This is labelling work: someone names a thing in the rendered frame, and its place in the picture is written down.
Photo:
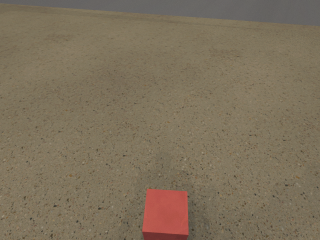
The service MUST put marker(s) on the carton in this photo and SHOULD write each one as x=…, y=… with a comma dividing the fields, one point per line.
x=165, y=215

